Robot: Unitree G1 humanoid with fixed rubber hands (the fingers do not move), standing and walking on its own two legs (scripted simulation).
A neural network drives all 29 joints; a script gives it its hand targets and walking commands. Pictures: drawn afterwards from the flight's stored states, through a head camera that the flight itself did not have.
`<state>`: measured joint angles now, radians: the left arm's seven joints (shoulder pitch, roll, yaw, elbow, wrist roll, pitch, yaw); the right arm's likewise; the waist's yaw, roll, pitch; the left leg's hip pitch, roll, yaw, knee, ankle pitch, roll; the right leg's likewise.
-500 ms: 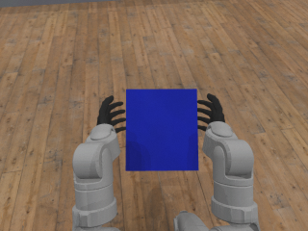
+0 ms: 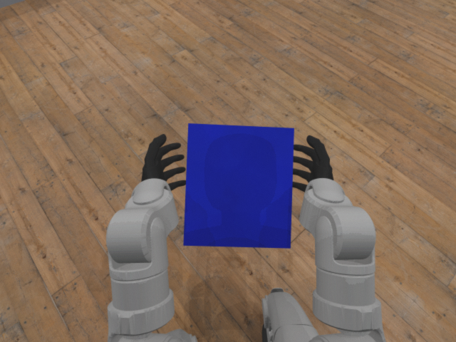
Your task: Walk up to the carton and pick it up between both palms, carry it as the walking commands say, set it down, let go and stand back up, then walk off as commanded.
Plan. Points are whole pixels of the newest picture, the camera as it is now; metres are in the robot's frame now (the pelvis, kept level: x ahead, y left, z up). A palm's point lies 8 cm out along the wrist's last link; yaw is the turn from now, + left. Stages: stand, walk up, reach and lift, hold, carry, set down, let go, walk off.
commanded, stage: carry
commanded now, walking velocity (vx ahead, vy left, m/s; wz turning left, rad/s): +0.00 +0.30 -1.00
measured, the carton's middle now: (234, 184) +0.38 +0.02 +0.00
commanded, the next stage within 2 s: none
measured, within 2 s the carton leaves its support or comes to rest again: neither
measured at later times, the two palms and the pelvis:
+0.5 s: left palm (246, 163) +0.36 +0.01 +0.11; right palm (408, 208) +0.29 -0.23 +0.10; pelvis +0.02 -0.03 +0.00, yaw -17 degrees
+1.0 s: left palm (309, 186) +0.32 -0.08 +0.12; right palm out of the picture +0.23 -0.31 +0.12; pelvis -0.01 -0.09 +0.00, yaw -21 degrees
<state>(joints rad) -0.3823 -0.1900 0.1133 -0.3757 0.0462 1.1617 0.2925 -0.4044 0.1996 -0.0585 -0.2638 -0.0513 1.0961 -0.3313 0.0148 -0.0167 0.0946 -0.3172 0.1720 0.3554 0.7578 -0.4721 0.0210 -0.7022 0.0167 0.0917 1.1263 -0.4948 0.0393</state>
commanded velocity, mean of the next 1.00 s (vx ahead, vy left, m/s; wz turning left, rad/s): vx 0.00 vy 0.01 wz -0.02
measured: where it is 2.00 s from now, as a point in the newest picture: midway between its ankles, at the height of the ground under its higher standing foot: outside the picture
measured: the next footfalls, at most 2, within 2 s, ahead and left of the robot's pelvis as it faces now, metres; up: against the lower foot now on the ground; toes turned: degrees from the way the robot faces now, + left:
right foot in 0.12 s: +0.08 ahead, -0.15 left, +0.00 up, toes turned +2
right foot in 0.58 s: +0.09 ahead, -0.21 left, +0.00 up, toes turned -3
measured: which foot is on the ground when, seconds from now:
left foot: down 0.00-1.00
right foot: up 0.00-0.10, down 0.12-0.32, up 0.34-0.56, down 0.58-1.00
